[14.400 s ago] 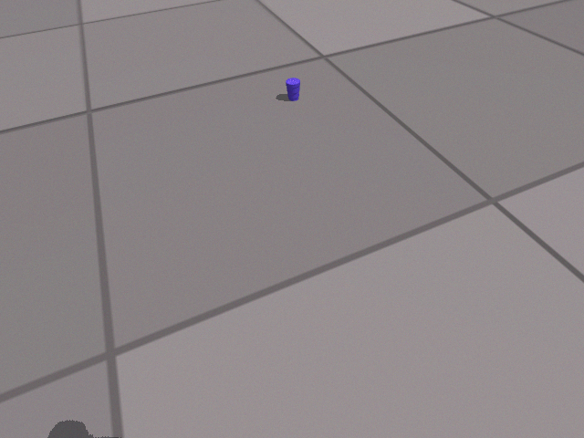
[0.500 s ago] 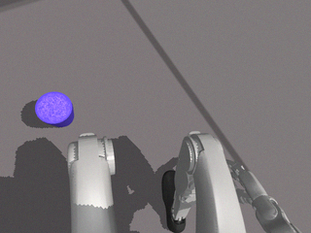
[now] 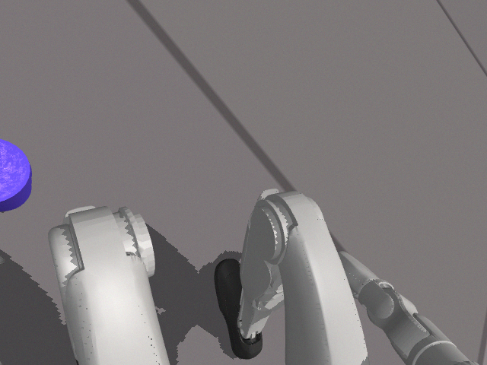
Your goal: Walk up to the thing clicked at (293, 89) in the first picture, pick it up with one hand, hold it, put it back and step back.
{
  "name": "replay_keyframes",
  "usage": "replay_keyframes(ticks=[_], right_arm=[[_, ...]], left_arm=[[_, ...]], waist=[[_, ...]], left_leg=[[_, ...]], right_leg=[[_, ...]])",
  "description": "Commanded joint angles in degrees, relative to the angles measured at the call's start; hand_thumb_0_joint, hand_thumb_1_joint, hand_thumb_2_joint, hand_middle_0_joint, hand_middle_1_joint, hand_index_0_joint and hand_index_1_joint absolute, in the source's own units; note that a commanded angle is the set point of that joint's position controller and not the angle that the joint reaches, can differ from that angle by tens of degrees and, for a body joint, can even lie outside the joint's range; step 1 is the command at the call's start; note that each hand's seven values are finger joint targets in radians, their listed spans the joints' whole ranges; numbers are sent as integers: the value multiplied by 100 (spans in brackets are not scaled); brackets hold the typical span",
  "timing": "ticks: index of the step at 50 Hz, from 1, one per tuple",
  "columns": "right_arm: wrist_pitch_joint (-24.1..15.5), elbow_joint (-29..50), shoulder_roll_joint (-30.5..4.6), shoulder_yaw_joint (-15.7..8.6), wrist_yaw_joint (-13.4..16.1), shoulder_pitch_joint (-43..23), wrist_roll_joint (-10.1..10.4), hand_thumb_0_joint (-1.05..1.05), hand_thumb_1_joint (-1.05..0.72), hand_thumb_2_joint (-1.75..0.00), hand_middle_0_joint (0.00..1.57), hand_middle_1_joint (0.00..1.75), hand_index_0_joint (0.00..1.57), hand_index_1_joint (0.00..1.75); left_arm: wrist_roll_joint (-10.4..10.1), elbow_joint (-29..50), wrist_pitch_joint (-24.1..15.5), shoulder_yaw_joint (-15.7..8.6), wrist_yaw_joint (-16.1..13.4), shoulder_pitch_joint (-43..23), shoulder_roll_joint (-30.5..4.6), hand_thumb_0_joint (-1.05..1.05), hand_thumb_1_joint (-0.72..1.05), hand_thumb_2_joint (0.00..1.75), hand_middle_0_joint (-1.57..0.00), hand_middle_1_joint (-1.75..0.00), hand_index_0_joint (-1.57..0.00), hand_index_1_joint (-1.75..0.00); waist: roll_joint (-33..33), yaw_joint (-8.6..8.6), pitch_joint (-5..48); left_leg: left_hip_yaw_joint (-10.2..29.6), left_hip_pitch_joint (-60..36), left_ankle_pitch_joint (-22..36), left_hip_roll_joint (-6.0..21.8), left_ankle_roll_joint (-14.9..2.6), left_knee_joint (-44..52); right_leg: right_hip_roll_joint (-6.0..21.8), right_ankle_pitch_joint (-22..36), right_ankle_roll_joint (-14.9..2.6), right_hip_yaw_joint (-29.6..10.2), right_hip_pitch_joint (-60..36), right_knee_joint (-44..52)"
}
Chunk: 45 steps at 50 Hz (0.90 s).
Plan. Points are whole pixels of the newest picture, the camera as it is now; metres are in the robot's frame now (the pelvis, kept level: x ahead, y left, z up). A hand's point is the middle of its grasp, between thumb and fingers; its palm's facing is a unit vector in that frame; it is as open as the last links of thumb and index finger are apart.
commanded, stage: close in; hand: left
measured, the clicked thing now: out of the picture +0.40 +0.31 -0.21
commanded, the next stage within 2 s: rest palm in 0.32 s
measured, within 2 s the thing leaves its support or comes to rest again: leaves its support in 1.66 s
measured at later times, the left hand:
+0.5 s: hand out of the picture +0.36 +0.32 -0.18, palm faces +0.41 -0.91 +0.03, open 17.3 cm
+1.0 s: hand out of the picture +0.38 +0.31 -0.18, palm faces +0.43 -0.90 +0.00, open 12.4 cm
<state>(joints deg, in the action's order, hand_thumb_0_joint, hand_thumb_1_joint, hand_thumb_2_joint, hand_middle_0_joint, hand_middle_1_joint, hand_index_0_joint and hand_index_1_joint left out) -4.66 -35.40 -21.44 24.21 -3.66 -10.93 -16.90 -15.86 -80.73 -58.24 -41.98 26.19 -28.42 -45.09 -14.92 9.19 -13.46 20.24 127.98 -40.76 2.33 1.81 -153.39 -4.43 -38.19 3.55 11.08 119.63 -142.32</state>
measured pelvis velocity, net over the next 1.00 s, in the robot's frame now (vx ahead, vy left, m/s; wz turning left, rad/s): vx -0.01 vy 0.01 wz -0.05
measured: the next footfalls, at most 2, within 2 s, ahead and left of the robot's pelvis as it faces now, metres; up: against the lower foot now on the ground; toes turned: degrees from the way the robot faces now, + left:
none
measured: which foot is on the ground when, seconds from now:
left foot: down 0.00-1.00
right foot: down 0.00-1.00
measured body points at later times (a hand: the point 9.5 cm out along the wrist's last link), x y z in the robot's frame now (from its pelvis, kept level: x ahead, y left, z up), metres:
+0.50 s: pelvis -0.01 +0.01 +0.00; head +0.19 +0.20 +0.34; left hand +0.33 +0.36 -0.17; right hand +0.19 -0.22 -0.03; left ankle +0.08 +0.13 -0.24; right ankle +0.13 -0.12 -0.24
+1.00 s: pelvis -0.01 +0.01 +0.00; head +0.20 +0.20 +0.34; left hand +0.35 +0.35 -0.18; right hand +0.19 -0.23 -0.03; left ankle +0.08 +0.13 -0.24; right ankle +0.13 -0.12 -0.24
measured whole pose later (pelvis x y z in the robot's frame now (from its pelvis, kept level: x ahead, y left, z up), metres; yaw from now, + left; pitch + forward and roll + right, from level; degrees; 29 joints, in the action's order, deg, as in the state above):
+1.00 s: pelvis -0.01 +0.01 +0.00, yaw -3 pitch +9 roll -18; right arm 0.9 -31.8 -21.1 29.7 -8.3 -12.4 -21.3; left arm -8.2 -82.5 -67.4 -32.4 1.8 -29.3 -45.1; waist -16.5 11.3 -18.0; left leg 24.2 126.6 -40.9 2.5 0.8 -155.2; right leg -6.1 -36.5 4.6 14.0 116.7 -140.5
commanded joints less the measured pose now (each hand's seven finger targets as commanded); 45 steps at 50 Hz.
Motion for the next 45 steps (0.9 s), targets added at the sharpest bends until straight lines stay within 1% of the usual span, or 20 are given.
replay_keyframes(ticks=[1, 7, 8, 9, 12, 13, 16, 18, 21, 24, 26, 27, 31, 33, 34, 37, 39, 41, 44, 45], right_arm=[[100, 217, -1989, -631, 39, 164, -160, 0, -90, -89, 20, 30, 20, 30], [266, 318, -2035, -609, -99, 102, -247, 0, -90, -90, 20, 30, 20, 30], [266, 329, -2008, -605, -120, 77, -253, 0, -90, -90, 20, 30, 20, 30], [290, 331, -2036, -600, -131, 97, -260, 0, -90, -90, 20, 30, 20, 30], [332, 389, -2011, -524, -183, 60, -267, 0, -89, -89, 20, 30, 20, 30], [332, 402, -2013, -522, -196, 3, -267, 0, -89, -90, 20, 30, 20, 30], [363, 443, -2037, -483, -235, -15, -298, 0, -90, -90, 20, 30, 20, 30], [371, 465, -2001, -436, -256, -52, -317, 0, -90, -90, 20, 30, 20, 30], [380, 459, -1990, -381, -276, -29, -358, 0, -90, -90, 20, 30, 20, 30], [437, 496, -2023, -355, -286, -73, -383, 0, -88, -90, 20, 30, 20, 30], [462, 503, -2028, -351, -297, -81, -399, 0, -88, -90, 20, 30, 20, 30], [463, 501, -2028, -334, -306, -79, -411, 0, -88, -90, 20, 30, 20, 30], [493, 487, -2053, -296, -320, -80, -434, 0, -88, -90, 20, 30, 20, 30], [522, 471, -2042, -276, -333, -67, -446, 0, -87, -90, 20, 30, 20, 30], [519, 491, -2028, -265, -330, -78, -444, 0, -87, -90, 20, 30, 20, 30], [525, 491, -2030, -244, -330, -80, -455, 0, -87, -90, 20, 30, 20, 30], [527, 463, -2003, -238, -334, -53, -465, 0, -87, -90, 20, 30, 20, 30], [544, 465, -2049, -232, -328, -82, -464, 0, -87, -90, 20, 30, 20, 30], [576, 508, -2037, -212, -342, -78, -450, 0, -86, -90, 20, 30, 20, 30], [576, 480, -2021, -189, -338, -65, -474, 0, -86, -90, 20, 30, 20, 30]], left_arm=[[164, 949, -640, -10, -556, -630, -1459, 0, -58, 11, -3, -11, -6, -8], [323, 1017, -748, 468, -1007, -681, -968, 0, -54, 11, -2, -9, -5, -7], [332, 974, -761, 541, -1060, -559, -882, 0, -55, 11, -2, -10, -6, -7], [343, 958, -774, 629, -1114, -714, -821, 0, -55, 11, -3, -9, -6, -7], [338, 865, -857, 703, -1338, -777, -822, 0, -52, 12, -3, -9, -6, -7], [349, 825, -879, 789, -1403, -856, -711, 0, -51, 12, -3, -9, -6, -6], [448, 734, -998, 790, -1567, -875, -856, 0, -52, 13, -3, -8, -6, -6], [463, 692, -1054, 852, -1651, -884, -761, 0, -53, 11, -4, -7, -6, -5], [492, 669, -1140, 781, -1797, -806, -848, 0, -53, 12, -4, -7, -6, -6], [607, 600, -1187, 826, -1903, -806, -892, 0, -41, 18, -5, -5, -4, -7], [633, 593, -1186, 839, -1990, -788, -819, 0, -39, 19, -5, -5, -3, -7], [649, 625, -1204, 817, -2038, -753, -893, 0, -38, 20, -4, -4, -2, -7], [686, 701, -1270, 830, -2186, -813, -931, 0, -37, 22, -5, -6, -3, -8], [728, 684, -1288, 917, -2247, -947, -901, 0, -21, 30, -17, -17, -16, -19], [697, 669, -1283, 866, -2286, -882, -904, 0, -13, 33, -20, -19, -17, -21], [685, 681, -1299, 881, -2352, -1024, -966, 0, -2, 40, -26, -25, -24, -27], [708, 616, -1267, 964, -2375, -988, -847, 0, 5, 42, -30, -27, -27, -29], [764, 573, -1267, 1005, -2375, -1047, -905, 0, 14, 46, -34, -31, -31, -33], [760, 474, -1245, 911, -2433, -884, -992, 0, 22, 52, -40, -37, -38, -39], [739, 490, -1249, 943, -2445, -933, -932, 0, 24, 53, -42, -39, -40, -41]], waist=[[3363, 185, 3233], [3213, 456, 2977], [3121, 421, 3009], [3120, 541, 2970], [2908, 533, 2816], [2807, 584, 2641], [2816, 580, 2510], [2690, 605, 2519], [2788, 549, 2649], [2927, 612, 2547], [2969, 643, 2510], [3016, 596, 2524], [3126, 662, 2579], [3127, 784, 2559], [3006, 746, 2594], [2866, 797, 2539], [2854, 810, 2578], [2895, 862, 2506], [2854, 748, 2490], [2828, 792, 2615]], left_leg=[[-730, -2511, 816, 285, 64, 2001], [-586, -2401, 711, 279, 63, 2016], [-579, -2421, 697, 288, 50, 1973], [-524, -2435, 690, 282, 63, 1978], [-509, -2157, 398, 252, 1, 1925], [-469, -2044, 235, 258, -11, 1937], [-396, -2019, 36, 280, -13, 1992], [-388, -1979, 61, 280, -23, 1930], [-420, -2108, 363, 286, -14, 1887], [-329, -2159, 308, 314, 24, 1983], [-300, -2205, 299, 324, 45, 1995], [-316, -2225, 366, 328, 41, 1986], [-231, -2375, 590, 350, 76, 1993], [-231, -2308, 540, 340, 67, 1954], [-270, -2274, 551, 339, 39, 1892], [-300, -2115, 394, 334, -6, 1837], [-307, -2187, 466, 338, -1, 1815], [-241, -2203, 454, 357, 21, 1877], [-238, -2123, 367, 343, 7, 1885], [-252, -2179, 502, 346, 12, 1817]], right_leg=[[-128, 928, -460, 772, -1241, 996], [-136, 948, -434, 894, -1219, 991], [-152, 954, -432, 887, -1208, 996], [-148, 962, -422, 917, -1190, 994], [-173, 781, -405, 925, -1212, 1071], [-165, 682, -397, 930, -1113, 1071], [-176, 549, -390, 949, -1058, 1052], [-196, 580, -372, 936, -1112, 1077], [-227, 802, -381, 920, -1309, 1062], [-226, 762, -389, 991, -1202, 1013], [-224, 789, -378, 994, -1214, 1007], [-236, 839, -386, 986, -1245, 996], [-234, 1028, -380, 1036, -1299, 926], [-241, 1028, -368, 1056, -1347, 957], [-260, 1066, -362, 1027, -1392, 1002], [-277, 955, -350, 1037, -1412, 1096], [-295, 1028, -341, 1020, -1482, 1118], [-275, 1006, -345, 1071, -1390, 1075], [-294, 940, -355, 1072, -1413, 1101], [-305, 1063, -342, 1064, -1533, 1101]])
